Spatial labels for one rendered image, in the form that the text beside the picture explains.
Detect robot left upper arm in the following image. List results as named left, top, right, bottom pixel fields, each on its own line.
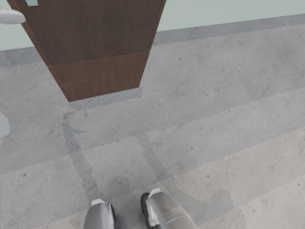
left=0, top=113, right=10, bottom=229

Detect right robot shin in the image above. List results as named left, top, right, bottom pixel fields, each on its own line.
left=147, top=188, right=161, bottom=226

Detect left robot hand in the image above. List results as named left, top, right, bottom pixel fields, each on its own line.
left=0, top=7, right=26, bottom=25

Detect cupboard door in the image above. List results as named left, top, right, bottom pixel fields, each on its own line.
left=15, top=0, right=164, bottom=66

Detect robot right foot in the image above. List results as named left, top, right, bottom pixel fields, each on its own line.
left=140, top=193, right=159, bottom=229

